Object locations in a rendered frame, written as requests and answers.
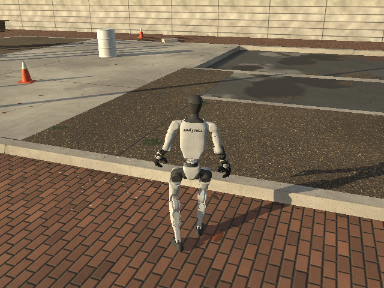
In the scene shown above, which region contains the right robot forearm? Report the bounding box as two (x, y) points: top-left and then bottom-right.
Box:
(217, 146), (229, 168)

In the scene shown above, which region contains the robot left upper arm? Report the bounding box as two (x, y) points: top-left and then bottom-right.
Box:
(162, 120), (182, 151)

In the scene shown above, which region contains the left robot shin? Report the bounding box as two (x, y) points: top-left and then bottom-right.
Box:
(169, 201), (181, 243)

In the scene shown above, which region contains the right robot hand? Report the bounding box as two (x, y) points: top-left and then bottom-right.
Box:
(218, 164), (231, 178)

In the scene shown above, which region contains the left robot forearm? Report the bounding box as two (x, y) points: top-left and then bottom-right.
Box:
(155, 142), (167, 160)

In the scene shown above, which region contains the left robot hand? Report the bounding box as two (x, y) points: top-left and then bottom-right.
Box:
(154, 157), (167, 167)

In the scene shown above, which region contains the robot right upper arm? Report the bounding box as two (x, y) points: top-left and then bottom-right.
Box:
(206, 121), (223, 154)

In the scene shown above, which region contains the humanoid robot torso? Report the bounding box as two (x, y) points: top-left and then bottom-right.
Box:
(180, 119), (208, 180)

